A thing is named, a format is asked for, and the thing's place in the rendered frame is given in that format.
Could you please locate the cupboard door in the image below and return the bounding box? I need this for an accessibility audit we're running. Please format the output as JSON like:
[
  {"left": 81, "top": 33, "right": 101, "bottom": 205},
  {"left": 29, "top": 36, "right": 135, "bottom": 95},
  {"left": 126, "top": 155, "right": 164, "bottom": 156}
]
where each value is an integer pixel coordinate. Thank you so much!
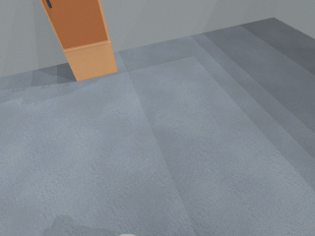
[{"left": 42, "top": 0, "right": 108, "bottom": 49}]

